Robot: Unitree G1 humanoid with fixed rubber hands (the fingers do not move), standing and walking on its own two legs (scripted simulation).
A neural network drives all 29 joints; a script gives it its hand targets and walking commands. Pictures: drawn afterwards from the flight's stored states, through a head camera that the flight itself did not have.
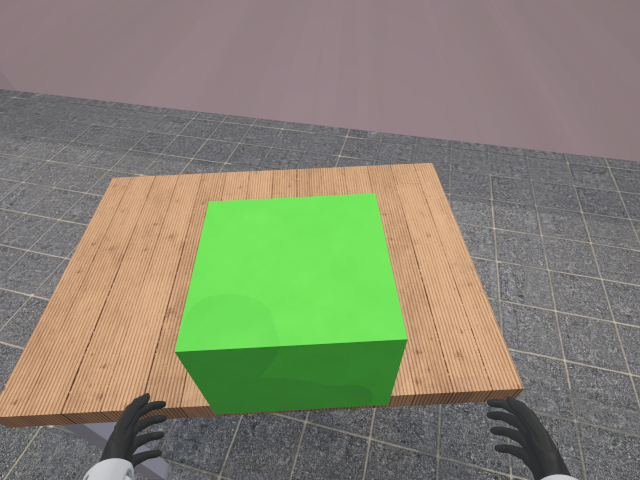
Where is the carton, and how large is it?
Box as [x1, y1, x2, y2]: [175, 194, 407, 414]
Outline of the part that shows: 375,194 212,201 208,203 175,352 216,414 375,405 388,403 407,339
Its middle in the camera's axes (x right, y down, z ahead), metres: -0.04 +0.10 +0.61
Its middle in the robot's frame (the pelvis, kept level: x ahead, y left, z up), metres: +0.38 +0.06 -0.04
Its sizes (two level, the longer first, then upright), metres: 0.271 0.262 0.211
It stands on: a table, 0.63 m high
